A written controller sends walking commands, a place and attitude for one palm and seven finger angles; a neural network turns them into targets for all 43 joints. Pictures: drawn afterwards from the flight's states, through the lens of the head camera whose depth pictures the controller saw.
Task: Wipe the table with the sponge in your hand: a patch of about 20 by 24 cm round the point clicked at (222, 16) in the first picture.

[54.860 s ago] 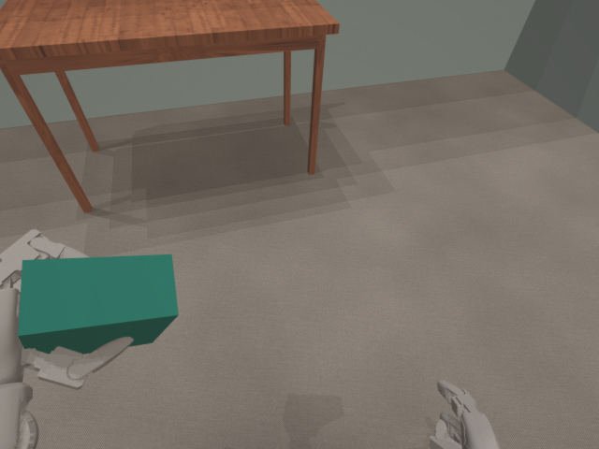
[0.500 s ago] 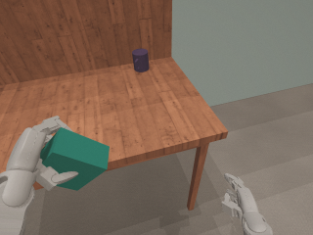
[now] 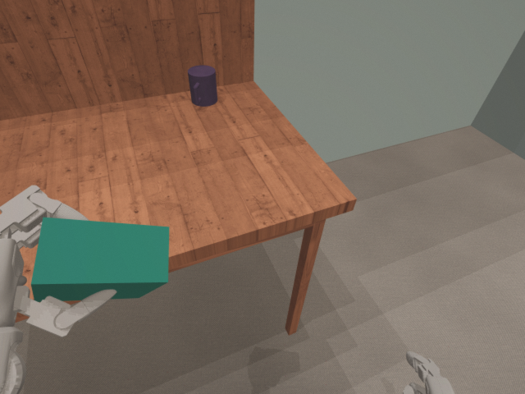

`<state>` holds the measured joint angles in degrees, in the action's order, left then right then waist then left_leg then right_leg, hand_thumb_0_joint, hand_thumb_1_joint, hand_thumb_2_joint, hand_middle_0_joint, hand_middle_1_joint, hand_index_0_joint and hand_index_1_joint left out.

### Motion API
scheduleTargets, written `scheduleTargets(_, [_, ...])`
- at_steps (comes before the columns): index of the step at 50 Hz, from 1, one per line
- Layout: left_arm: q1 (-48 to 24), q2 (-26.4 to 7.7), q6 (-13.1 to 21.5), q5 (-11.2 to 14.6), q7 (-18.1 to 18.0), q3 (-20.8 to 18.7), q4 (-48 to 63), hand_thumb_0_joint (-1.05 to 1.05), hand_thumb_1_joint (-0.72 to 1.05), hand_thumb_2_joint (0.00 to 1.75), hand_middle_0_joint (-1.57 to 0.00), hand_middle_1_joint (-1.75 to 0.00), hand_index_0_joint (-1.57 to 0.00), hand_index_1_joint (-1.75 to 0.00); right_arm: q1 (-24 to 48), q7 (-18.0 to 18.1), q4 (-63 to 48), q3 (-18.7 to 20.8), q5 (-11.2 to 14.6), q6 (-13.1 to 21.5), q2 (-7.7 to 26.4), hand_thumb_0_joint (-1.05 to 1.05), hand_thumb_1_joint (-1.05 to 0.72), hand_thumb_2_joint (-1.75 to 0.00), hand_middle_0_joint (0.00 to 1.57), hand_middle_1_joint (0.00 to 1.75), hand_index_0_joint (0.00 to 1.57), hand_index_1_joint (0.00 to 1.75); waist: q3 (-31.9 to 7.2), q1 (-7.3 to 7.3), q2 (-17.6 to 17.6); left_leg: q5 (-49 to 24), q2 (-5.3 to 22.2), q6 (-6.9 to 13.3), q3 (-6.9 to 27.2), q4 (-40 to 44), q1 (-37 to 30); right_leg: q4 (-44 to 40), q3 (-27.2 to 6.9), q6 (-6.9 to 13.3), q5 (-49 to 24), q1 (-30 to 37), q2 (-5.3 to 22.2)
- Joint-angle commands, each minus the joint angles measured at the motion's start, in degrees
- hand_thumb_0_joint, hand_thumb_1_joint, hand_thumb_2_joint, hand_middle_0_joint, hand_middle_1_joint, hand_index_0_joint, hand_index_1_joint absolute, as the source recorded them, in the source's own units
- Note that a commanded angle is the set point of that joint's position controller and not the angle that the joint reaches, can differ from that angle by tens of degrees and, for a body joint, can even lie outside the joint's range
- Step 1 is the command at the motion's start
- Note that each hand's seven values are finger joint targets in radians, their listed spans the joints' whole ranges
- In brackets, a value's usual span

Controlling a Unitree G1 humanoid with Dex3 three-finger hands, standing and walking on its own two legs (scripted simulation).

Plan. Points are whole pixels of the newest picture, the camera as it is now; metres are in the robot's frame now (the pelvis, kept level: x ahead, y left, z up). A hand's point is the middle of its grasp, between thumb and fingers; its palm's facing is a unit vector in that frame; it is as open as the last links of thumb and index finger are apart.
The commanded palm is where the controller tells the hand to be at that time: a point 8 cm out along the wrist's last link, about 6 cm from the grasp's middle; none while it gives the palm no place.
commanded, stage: step back with the hand held close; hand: left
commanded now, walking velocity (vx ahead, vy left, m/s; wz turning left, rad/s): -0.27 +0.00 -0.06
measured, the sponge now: (118, 265) +0.23 +0.18 +0.15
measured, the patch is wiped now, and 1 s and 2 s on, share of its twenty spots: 1.00 1.00 1.00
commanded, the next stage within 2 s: stop stepping back and stand still in 0.62 s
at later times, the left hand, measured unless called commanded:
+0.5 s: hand out of the picture +0.10 +0.25 +0.20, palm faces +0.37 -0.86 -0.34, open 10.2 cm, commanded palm +0.03 +0.30 +0.22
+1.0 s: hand out of the picture -0.09 +0.23 +0.20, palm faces +0.41 -0.85 -0.33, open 10.2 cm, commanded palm -0.13 +0.27 +0.22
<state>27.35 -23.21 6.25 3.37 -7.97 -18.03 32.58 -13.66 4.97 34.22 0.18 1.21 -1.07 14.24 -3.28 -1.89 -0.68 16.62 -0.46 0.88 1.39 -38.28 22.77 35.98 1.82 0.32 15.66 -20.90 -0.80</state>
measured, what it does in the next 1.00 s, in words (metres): walks backwards: right foot, then left foot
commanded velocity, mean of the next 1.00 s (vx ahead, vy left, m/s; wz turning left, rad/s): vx -0.14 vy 0.03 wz -0.03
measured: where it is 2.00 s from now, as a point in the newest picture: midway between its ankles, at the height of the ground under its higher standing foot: outside the picture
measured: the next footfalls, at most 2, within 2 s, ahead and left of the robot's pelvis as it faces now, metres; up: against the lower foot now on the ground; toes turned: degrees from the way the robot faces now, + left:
right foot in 0.22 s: -0.04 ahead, -0.11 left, +0.00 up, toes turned +1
left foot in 0.46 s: -0.07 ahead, +0.12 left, +0.00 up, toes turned +0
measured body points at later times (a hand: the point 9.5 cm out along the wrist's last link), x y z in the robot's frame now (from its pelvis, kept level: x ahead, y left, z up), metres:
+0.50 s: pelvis -0.12 +0.01 +0.00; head -0.12 +0.05 +0.45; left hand +0.07 +0.29 +0.21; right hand +0.08 -0.22 -0.05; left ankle -0.11 +0.12 -0.73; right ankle -0.08 -0.11 -0.72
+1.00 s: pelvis -0.30 -0.01 +0.02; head -0.35 -0.01 +0.47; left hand -0.12 +0.27 +0.22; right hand -0.17 -0.26 -0.07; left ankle -0.28 +0.12 -0.69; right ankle -0.31 -0.10 -0.72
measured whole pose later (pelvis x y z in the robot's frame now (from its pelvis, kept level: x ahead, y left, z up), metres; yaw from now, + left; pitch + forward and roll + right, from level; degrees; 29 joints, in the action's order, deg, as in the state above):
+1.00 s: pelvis -0.30 -0.01 +0.02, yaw -2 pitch +0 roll +2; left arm 25.2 -21.9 6.0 2.8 -8.4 -18.5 25.6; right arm -17.1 4.1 38.2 -0.4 0.5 2.5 13.3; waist -8.3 0.5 2.1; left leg 19.9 0.4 0.2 -2.3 -45.2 23.6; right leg 28.3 0.2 2.4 15.2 -13.7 -0.4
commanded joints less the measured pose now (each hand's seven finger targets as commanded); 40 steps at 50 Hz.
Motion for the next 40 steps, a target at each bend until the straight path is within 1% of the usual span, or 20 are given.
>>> scheduleTargets(1, [-5.8,-11.3,5.3,0.0,-2.5,-11.3,14.8,0.00,0.10,1.30,-1.20,-1.60,-1.20,-1.60,10.0,1.2,-11.4,1.5,-1.2,4.4,6.3,0.00,-0.90,-0.90,0.20,0.30,0.20,0.30,-4.9,3.06,-9.6,-8.7,10.0,3.5,12.7,17.6,4.0,2.3,-2.0,-1.0,-5.2,7.1,0.5])
scheduleTargets(2, [-7.8,-11.8,5.8,-0.5,-2.3,-12.0,15.8,0.00,0.10,1.30,-1.20,-1.60,-1.20,-1.60,10.4,1.1,-11.5,1.8,-1.4,4.9,6.4,0.00,-0.90,-0.90,0.20,0.30,0.20,0.30,-5.4,3.32,-13.6,-7.9,12.0,4.1,14.3,20.7,4.9,7.2,-1.9,-1.5,1.7,7.4,-0.8])
scheduleTargets(5, [-11.8,-8.6,5.8,-1.6,-2.2,-9.9,13.2,0.00,0.10,1.30,-1.20,-1.60,-1.20,-1.60,8.0,0.3,-9.7,2.8,-2.3,6.6,5.9,0.00,-0.90,-0.90,0.20,0.30,0.20,0.30,-5.6,2.72,-13.1,-0.8,14.7,6.7,14.6,22.2,7.2,14.5,-3.9,-1.6,8.0,8.5,-1.4])
scheduleTargets(8, [-9.1,-6.1,4.7,-1.0,-1.8,-7.1,10.4,0.00,0.10,1.30,-1.20,-1.60,-1.20,-1.60,7.6,-0.4,-9.0,2.5,-1.4,7.6,5.7,0.00,-0.90,-0.90,0.20,0.30,0.20,0.30,-7.2,2.53,-8.0,-10.1,12.5,4.8,11.2,16.1,-3.5,1.3,-3.3,-1.3,6.6,4.6,-1.1])
scheduleTargets(10, [-10.4,-5.1,4.5,-1.0,-1.1,-5.1,10.2,0.00,0.10,1.30,-1.20,-1.60,-1.20,-1.60,9.2,-0.8,-8.8,2.1,-1.3,7.3,6.0,0.00,-0.90,-0.90,0.20,0.30,0.20,0.30,-5.5,2.42,-6.2,-8.6,10.8,2.9,10.0,13.0,-3.4,-8.1,-4.8,-0.4,0.1,4.8,-0.2])
scheduleTargets(13, [-15.9,-8.5,5.3,-0.8,-1.3,-5.6,10.8,0.00,0.10,1.30,-1.20,-1.60,-1.20,-1.60,11.5,-0.4,-8.1,1.6,-1.0,6.0,4.3,0.00,-0.90,-0.90,0.20,0.30,0.20,0.30,-7.0,1.67,3.7,-9.7,4.3,-1.2,1.8,0.0,-3.4,-13.8,-18.6,4.7,-28.9,3.3,13.6])
scheduleTargets(14, [-15.2,-7.7,5.0,-0.5,-1.5,-4.5,10.5,0.00,0.10,1.30,-1.20,-1.60,-1.20,-1.60,10.4,-0.2,-8.3,2.5,-0.3,5.7,3.8,0.00,-0.90,-0.90,0.20,0.30,0.20,0.30,-9.8,1.82,9.9,-4.9,1.7,-2.3,-0.1,-6.7,-2.5,-13.6,-19.3,5.5,-36.8,6.2,16.3])
scheduleTargets(17, [-11.5,-12.0,5.0,-0.8,-0.9,-9.7,12.0,0.00,0.10,1.30,-1.20,-1.60,-1.20,-1.60,12.5,-0.1,-10.5,2.1,-0.7,5.2,3.1,0.00,-0.90,-0.90,0.20,0.30,0.20,0.30,-6.5,3.54,9.2,9.1,0.8,-2.0,1.9,-18.1,3.0,-14.1,-19.4,8.2,-35.9,3.0,18.7])
scheduleTargets(20, [-9.0,-10.9,4.4,-0.2,-0.9,-9.6,11.3,0.00,0.10,1.30,-1.20,-1.60,-1.20,-1.60,11.6,0.5,-10.1,0.4,-1.3,3.2,2.4,0.00,-0.90,-0.90,0.20,0.30,0.20,0.30,-4.3,2.23,6.3,3.0,2.0,-1.8,-0.8,-2.8,0.2,-9.2,-13.3,5.9,-38.0,4.6,14.6])
scheduleTargets(22, [-11.4,-11.4,4.0,0.6,-1.1,-9.8,13.5,0.00,0.10,1.30,-1.20,-1.60,-1.20,-1.60,12.2,1.2,-10.0,0.7,-1.0,3.0,4.2,0.00,-0.90,-0.90,0.20,0.30,0.20,0.30,-5.5,1.83,-0.8,-16.5,4.4,-1.4,1.1,12.8,-5.7,-2.2,-8.9,1.6,-33.6,4.1,8.9])
scheduleTargets(23, [-10.4,-11.0,4.4,0.8,-1.3,-9.5,15.4,0.00,0.10,1.30,-1.20,-1.60,-1.20,-1.60,12.0,1.2,-10.8,1.0,-1.1,3.3,5.4,0.00,-0.90,-0.90,0.20,0.30,0.20,0.30,-7.6,2.65,-9.7,-34.1,12.3,1.4,9.2,15.5,-10.4,3.5,-4.8,-1.8,-14.4,0.6,2.2])
scheduleTargets(24, [-10.0,-10.7,4.5,0.7,-1.7,-9.3,16.4,0.00,0.10,1.30,-1.20,-1.60,-1.20,-1.60,10.9,0.6,-11.3,1.4,-1.3,3.8,4.8,0.00,-0.90,-0.90,0.20,0.30,0.20,0.30,-9.9,2.82,-14.3,-45.1,17.8,3.6,12.2,15.9,-12.9,10.4,-4.8,-2.0,6.3,-3.0,-0.3])
scheduleTargets(26, [-9.6,-10.5,4.4,0.1,-1.8,-10.1,16.2,0.00,0.10,1.30,-1.20,-1.60,-1.20,-1.60,7.8,-0.4,-10.4,2.4,-2.1,5.4,4.5,0.00,-0.90,-0.90,0.20,0.30,0.20,0.30,-11.2,2.38,-12.0,-47.2,18.5,6.7,11.6,14.4,-13.1,19.3,-5.4,-2.1,13.4,-5.3,-1.7])
scheduleTargets(27, [-9.3,-11.1,4.4,0.7,-1.6,-10.7,19.0,0.00,0.10,1.30,-1.20,-1.60,-1.20,-1.60,8.1,-0.6,-10.4,2.4,-2.5,6.3,4.8,0.00,-0.90,-0.90,0.20,0.30,0.20,0.30,-12.4,2.33,-14.3,-48.0,18.9,6.9,12.1,14.4,-13.6,21.8,-6.5,-2.3,14.6,-5.7,-1.4])
scheduleTargets(28, [-9.1,-9.1,4.1,0.3,-1.7,-9.2,19.2,0.00,0.10,1.30,-1.20,-1.60,-1.20,-1.60,7.4,-1.1,-9.0,2.7,-2.2,7.0,4.6,0.00,-0.90,-0.90,0.20,0.30,0.20,0.30,-11.5,2.18,-11.7,-47.8,18.0,6.5,9.9,14.4,-15.1,21.1,-6.3,-2.6,13.1,-5.8,-1.6])
scheduleTargets(30, [-9.0,-7.0,3.1,-0.1,-1.9,-7.1,19.1,0.00,0.10,1.30,-1.20,-1.60,-1.20,-1.60,8.1,-1.8,-8.2,3.3,-1.3,7.8,5.1,0.00,-0.90,-0.90,0.20,0.30,0.20,0.30,-10.7,2.40,-10.9,-38.9,16.4,5.2,7.1,15.8,-14.5,18.3,-4.3,-3.1,9.9,-4.1,-1.5])
scheduleTargets(35, [-8.6,-7.1,2.2,0.5,-2.4,-7.2,16.2,0.00,0.10,1.30,-1.20,-1.60,-1.20,-1.60,11.2,-1.7,-8.1,2.8,-1.9,8.9,5.2,0.00,-0.90,-0.90,0.20,0.30,0.20,0.30,-6.7,2.37,-13.1,-0.8,14.8,4.0,8.6,25.3,-2.1,7.3,-1.9,-2.0,9.8,6.0,-2.8])
scheduleTargets(38, [-5.2,-8.2,2.8,0.5,-2.2,-9.2,12.7,0.00,0.10,1.30,-1.20,-1.60,-1.20,-1.60,11.5,-1.4,-8.4,2.6,-1.8,8.2,4.6,0.00,-0.90,-0.90,0.20,0.30,0.20,0.30,-6.9,3.00,-12.2,15.6,9.8,0.5,5.0,22.8,3.6,-8.5,1.2,0.3,7.2,14.6,-3.0])
scheduleTargets(39, [-4.8,-9.3,3.1,0.2,-1.9,-9.8,11.9,0.00,0.10,1.30,-1.20,-1.60,-1.20,-1.60,11.1,-1.5,-8.3,2.5,-1.7,7.6,3.9,0.00,-0.90,-0.90,0.20,0.30,0.20,0.30,-6.6,2.84,-4.3,17.3,5.4,-1.9,0.6,13.9,2.6,-17.2,-1.7,2.6,7.5,11.5,0.9])
scheduleTargets(40, [-4.0,-11.4,3.3,0.1,-1.7,-10.9,10.8,0.00,0.10,1.30,-1.20,-1.60,-1.20,-1.60,11.5,-1.7,-8.6,2.5,-1.5,6.7,2.7,0.00,-0.90,-0.90,0.20,0.30,0.20,0.30,-5.9,2.70,10.6,12.8,0.7,-4.1,-2.4,-6.3,1.8,-26.1,-20.6,8.2,20.3,1.7,13.1])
